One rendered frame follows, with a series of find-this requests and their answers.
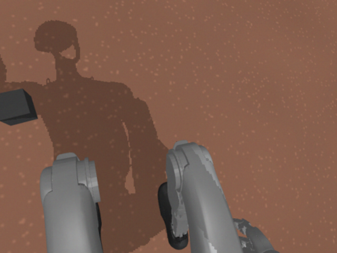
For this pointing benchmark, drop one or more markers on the cube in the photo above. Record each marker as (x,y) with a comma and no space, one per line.
(16,107)

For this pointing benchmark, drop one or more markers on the right robot foot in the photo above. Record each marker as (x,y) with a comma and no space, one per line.
(166,213)

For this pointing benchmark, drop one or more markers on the right robot hand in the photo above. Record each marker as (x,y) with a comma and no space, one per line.
(256,241)

